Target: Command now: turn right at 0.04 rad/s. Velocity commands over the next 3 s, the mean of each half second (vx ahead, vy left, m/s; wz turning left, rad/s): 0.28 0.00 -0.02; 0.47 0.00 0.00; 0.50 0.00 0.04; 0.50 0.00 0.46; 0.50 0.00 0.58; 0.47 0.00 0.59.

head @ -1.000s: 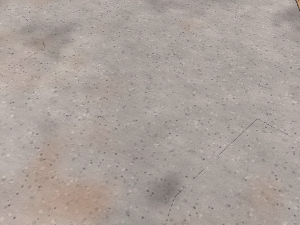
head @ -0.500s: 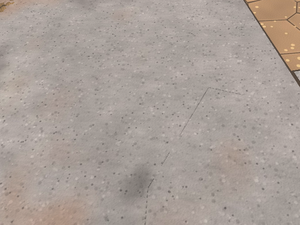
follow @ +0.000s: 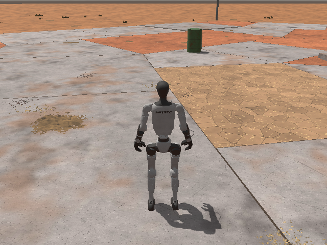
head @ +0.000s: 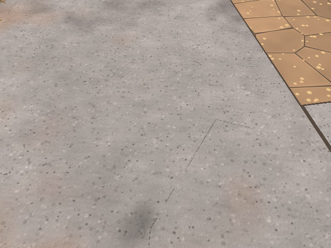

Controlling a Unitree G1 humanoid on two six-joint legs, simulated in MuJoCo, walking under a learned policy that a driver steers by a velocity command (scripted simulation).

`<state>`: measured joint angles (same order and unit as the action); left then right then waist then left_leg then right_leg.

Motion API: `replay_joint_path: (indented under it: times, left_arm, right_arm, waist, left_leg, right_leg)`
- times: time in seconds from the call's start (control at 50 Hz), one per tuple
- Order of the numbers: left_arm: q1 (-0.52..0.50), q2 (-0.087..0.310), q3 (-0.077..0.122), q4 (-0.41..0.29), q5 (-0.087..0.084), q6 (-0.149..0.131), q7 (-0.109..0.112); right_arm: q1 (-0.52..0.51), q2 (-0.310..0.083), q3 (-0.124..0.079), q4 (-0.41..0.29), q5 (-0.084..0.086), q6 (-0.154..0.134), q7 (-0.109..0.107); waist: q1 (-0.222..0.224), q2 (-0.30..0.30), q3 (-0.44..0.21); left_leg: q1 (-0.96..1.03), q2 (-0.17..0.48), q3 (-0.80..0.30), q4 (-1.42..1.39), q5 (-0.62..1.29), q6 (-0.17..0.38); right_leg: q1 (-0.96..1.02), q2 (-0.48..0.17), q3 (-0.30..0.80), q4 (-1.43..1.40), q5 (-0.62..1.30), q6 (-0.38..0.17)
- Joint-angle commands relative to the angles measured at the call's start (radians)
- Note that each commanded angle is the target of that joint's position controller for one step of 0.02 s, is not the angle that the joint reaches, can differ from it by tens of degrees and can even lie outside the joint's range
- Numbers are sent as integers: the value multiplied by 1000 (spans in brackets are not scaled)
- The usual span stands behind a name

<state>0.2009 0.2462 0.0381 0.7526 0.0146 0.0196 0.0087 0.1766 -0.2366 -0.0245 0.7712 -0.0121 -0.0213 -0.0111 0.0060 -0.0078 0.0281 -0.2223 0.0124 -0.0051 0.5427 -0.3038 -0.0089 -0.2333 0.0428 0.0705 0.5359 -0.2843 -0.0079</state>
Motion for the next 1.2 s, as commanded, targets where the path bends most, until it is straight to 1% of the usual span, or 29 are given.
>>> replay_joint_path:
  times: [0.02,0.04,0.08,0.14,0.18,0.22,0.24,0.26,0.28,0.3,0.32,0.36,0.4,0.5,0.56,0.62,0.66,0.68,0.7,0.72,0.74,0.76,0.78,0.8,0.84,0.9,0.98,1.12,1.2]
  left_arm:
    - [-24,93,26,-54,-2,-15,7]
    - [-7,89,26,-42,-2,-14,10]
    - [11,98,32,-32,-12,-13,13]
    - [-10,67,29,-57,-31,-54,6]
    - [-32,72,32,-67,-38,-83,-3]
    - [53,67,35,-33,-40,-101,-16]
    - [135,82,45,8,-37,-103,-19]
    - [226,138,63,35,-30,-106,-17]
    - [318,238,90,51,-29,-111,-23]
    - [327,215,79,39,-19,-120,-27]
    - [288,166,62,29,-15,-128,-24]
    - [242,138,51,16,-18,-126,-22]
    - [235,94,32,20,-15,-112,-21]
    - [261,144,37,32,-23,-93,3]
    - [292,174,43,51,-28,-96,6]
    - [277,181,49,65,-39,-94,5]
    - [255,204,57,66,-32,-85,6]
    - [243,200,55,65,-27,-77,8]
    - [240,184,47,52,-17,-74,12]
    - [348,63,14,24,-11,-85,7]
    - [367,60,6,44,-28,-108,0]
    - [262,151,33,19,-61,-120,-8]
    - [171,166,33,-5,-67,-127,-8]
    - [132,154,33,-13,-51,-128,-3]
    - [173,130,37,7,-33,-105,1]
    - [156,106,33,1,-23,-81,8]
    - [1,99,27,-45,-12,-94,6]
    - [-229,75,8,-119,-30,-120,-34]
    - [-211,111,17,-137,-31,-128,-54]
  right_arm:
    - [-15,-123,-27,-56,2,-12,-6]
    - [-1,-121,-26,-48,2,-10,-6]
    - [18,-148,-34,-39,13,-4,-8]
    - [86,-188,-45,-22,27,-16,-13]
    - [88,-208,-52,-16,32,-25,-13]
    - [11,-193,-47,-36,41,-22,-5]
    - [-27,-171,-42,-48,41,-20,-2]
    - [-70,-114,-25,-72,36,-27,-1]
    - [-91,-80,-17,-113,35,-47,-3]
    - [-99,-136,-32,-123,43,-64,-6]
    - [-57,-153,-41,-108,57,-73,1]
    - [-46,-133,-38,-90,47,-82,17]
    - [-71,-117,-38,-92,37,-79,36]
    - [-211,-47,-8,-144,29,-77,60]
    - [-270,-73,-11,-168,38,-78,64]
    - [-269,-113,-24,-180,40,-82,68]
    - [-178,-153,-44,-161,35,-80,62]
    - [-37,-185,-65,-120,34,-75,52]
    - [134,-222,-81,-77,32,-68,39]
    - [255,-319,-101,-56,2,-64,32]
    - [261,-265,-83,-44,13,-65,40]
    - [172,-210,-66,-48,24,-66,39]
    - [106,-180,-58,-56,25,-65,38]
    - [48,-162,-52,-58,15,-68,41]
    - [-6,-126,-45,-58,-2,-82,47]
    - [14,-143,-49,-27,8,-102,47]
    - [81,-175,-54,7,15,-94,27]
    - [225,-209,-57,71,31,-60,16]
    - [227,-230,-65,88,33,-35,8]
  waist:
    - [-9,10,-44]
    - [-9,11,-64]
    - [-15,42,-17]
    - [-27,158,86]
    - [-25,173,119]
    - [36,168,86]
    - [72,148,58]
    - [103,33,35]
    - [114,-228,8]
    - [122,-229,21]
    - [80,-138,38]
    - [54,-52,35]
    - [45,-67,31]
    - [76,-65,61]
    - [84,-94,88]
    - [46,-96,92]
    - [-16,-118,6]
    - [-91,-112,-84]
    - [-164,-90,-194]
    - [-126,164,-364]
    - [-117,281,-461]
    - [-107,201,-260]
    - [-85,113,-138]
    - [-46,49,-69]
    - [17,89,-52]
    - [32,78,-19]
    - [-13,43,20]
    - [-106,41,57]
    - [-62,80,20]
  left_leg:
    - [7,60,-65,-91,160,33]
    - [13,51,-59,-98,70,38]
    - [-19,54,-92,-127,-240,80]
    - [-13,235,-369,-295,-533,204]
    - [-38,307,-465,-336,-482,249]
    - [-113,241,-335,-298,-359,199]
    - [-193,177,-244,-233,-272,157]
    - [-282,81,-114,-39,-156,92]
    - [-446,-46,41,287,-106,21]
    - [-589,-42,-48,493,-264,20]
    - [-654,4,-90,602,-226,44]
    - [-702,62,-75,604,-68,75]
    - [-642,91,-43,528,31,66]
    - [-493,52,41,194,244,4]
    - [-383,22,47,63,329,8]
    - [-358,18,23,-1,308,55]
    - [-216,-26,53,-6,257,94]
    - [-34,-56,79,-14,252,123]
    - [244,11,9,22,254,160]
    - [616,286,-440,-25,57,299]
    - [644,376,-808,-245,-135,352]
    - [498,346,-697,-284,-228,301]
    - [331,309,-540,-296,-167,267]
    - [179,268,-434,-322,-57,250]
    - [26,203,-306,-376,72,240]
    - [-42,188,-214,-432,158,267]
    - [17,166,-135,-447,252,250]
    - [195,199,-95,-389,291,222]
    - [317,244,-113,-272,503,190]
  right_leg:
    - [8,-59,61,-71,173,-18]
    - [16,-46,47,-67,92,-19]
    - [-59,-5,2,-19,-199,-33]
    - [-229,4,-80,152,-216,-36]
    - [-234,-41,-67,177,-166,-52]
    - [-39,-36,-91,3,-129,-83]
    - [127,-26,-81,-54,-36,-84]
    - [225,-117,92,-137,-108,-117]
    - [352,-301,445,-284,-193,-222]
    - [391,-406,635,-339,-117,-311]
    - [413,-400,562,-310,-59,-303]
    - [421,-347,395,-321,33,-247]
    - [372,-288,251,-351,217,-202]
    - [224,-217,63,-404,333,-185]
    - [178,-241,48,-430,291,-181]
    - [260,-287,38,-385,405,-155]
    - [308,-282,9,-244,729,-127]
    - [280,-246,-24,-74,866,-105]
    - [116,-210,-41,157,765,-74]
    - [-252,-55,-70,579,242,-9]
    - [-386,22,67,769,-268,-6]
    - [-500,-45,74,837,-224,-15]
    - [-499,-99,35,803,-135,-29]
    - [-461,-140,15,740,-60,-30]
    - [-344,-189,26,664,21,-27]
    - [-358,-203,10,583,82,1]
    - [-450,-202,-5,334,300,28]
    - [-441,-136,-52,21,384,12]
    - [-366,-96,-66,-44,222,-41]
